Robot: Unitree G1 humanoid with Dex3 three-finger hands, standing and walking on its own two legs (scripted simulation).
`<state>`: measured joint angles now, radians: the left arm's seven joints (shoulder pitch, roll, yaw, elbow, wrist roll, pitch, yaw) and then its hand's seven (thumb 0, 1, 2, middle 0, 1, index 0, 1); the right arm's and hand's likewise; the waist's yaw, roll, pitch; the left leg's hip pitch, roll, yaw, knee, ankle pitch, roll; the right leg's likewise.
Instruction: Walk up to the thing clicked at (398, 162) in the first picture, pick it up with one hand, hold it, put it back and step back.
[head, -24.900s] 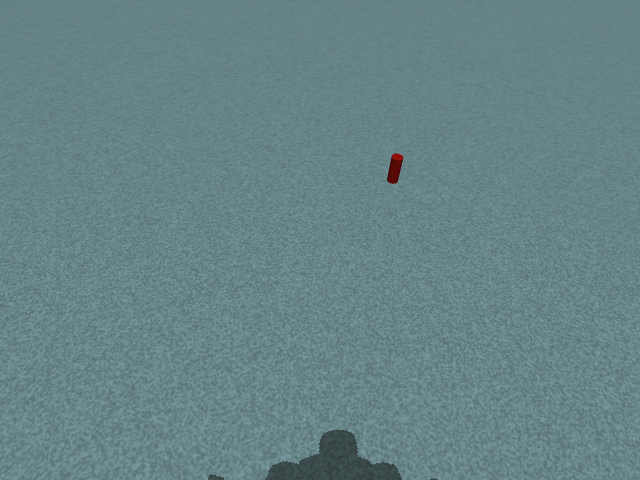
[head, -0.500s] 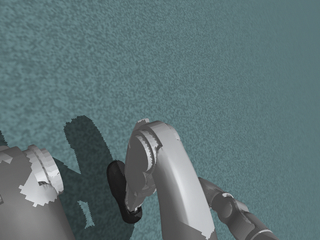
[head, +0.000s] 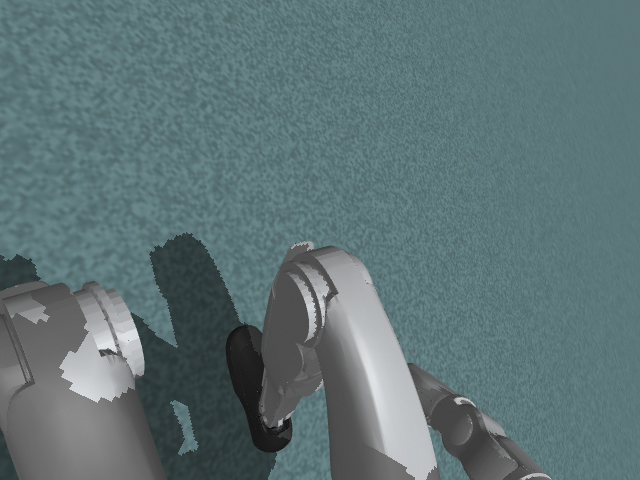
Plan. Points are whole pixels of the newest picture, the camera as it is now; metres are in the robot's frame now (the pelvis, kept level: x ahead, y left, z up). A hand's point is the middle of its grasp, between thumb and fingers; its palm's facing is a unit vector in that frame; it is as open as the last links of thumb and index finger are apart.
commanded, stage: withdraw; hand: left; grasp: from the side
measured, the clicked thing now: out of the picture +0.43 +0.31 -0.22
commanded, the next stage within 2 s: rise in 0.06 s
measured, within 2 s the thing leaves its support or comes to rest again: neither
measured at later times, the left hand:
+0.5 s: hand out of the picture +0.33 +0.43 -0.03, palm faces +0.40 -0.83 -0.38, open 17.5 cm
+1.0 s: hand out of the picture +0.25 +0.31 +0.18, palm faces +0.36 -0.83 -0.42, open 17.6 cm
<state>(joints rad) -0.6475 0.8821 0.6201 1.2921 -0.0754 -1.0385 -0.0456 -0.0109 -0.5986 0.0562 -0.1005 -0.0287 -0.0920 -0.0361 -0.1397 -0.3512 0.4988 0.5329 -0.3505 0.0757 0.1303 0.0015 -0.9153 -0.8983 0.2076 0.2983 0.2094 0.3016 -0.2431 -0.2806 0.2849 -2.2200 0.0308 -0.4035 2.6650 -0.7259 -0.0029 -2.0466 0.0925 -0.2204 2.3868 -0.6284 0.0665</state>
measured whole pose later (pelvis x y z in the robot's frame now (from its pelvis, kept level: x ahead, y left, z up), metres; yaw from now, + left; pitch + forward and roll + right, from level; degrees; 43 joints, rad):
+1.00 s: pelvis +0.05 -0.02 +0.27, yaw +15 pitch +28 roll -3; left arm 0.04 0.38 0.22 0.33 0.01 0.05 0.09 -0.01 -0.58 0.03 -0.05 -0.04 -0.05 -0.04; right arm 0.09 -0.24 0.00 0.49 0.04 0.08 -0.07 0.01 -0.90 -0.90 0.20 0.30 0.21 0.30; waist -0.04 0.01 -0.17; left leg -1.54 0.06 -0.07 1.68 -0.64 -0.03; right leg -1.50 -0.02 -0.04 1.64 -0.64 0.02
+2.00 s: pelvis +0.10 +0.00 +0.43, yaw +17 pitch +8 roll -2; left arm 0.46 0.20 -0.01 0.00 0.00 0.27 0.15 -0.01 -0.59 0.02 -0.05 -0.04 -0.05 -0.04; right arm 0.28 -0.20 0.03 0.51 0.00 -0.11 -0.17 0.02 -0.90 -0.90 0.20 0.30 0.21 0.30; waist -0.02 0.03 -0.10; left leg -0.64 0.05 -0.03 0.97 -0.47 -0.02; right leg -0.58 -0.03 -0.04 0.91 -0.45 0.03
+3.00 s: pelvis +0.10 -0.01 +0.44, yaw +17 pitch +7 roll -2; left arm 0.45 0.19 -0.01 0.02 0.00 0.26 0.14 -0.01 -0.56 0.04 -0.05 -0.05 -0.05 -0.05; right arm 0.27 -0.20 0.03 0.53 0.00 -0.13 -0.17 0.02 -0.90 -0.90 0.20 0.30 0.21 0.30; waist -0.02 0.03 -0.10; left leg -0.61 0.06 -0.02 0.94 -0.46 -0.02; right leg -0.57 -0.03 -0.04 0.89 -0.45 0.03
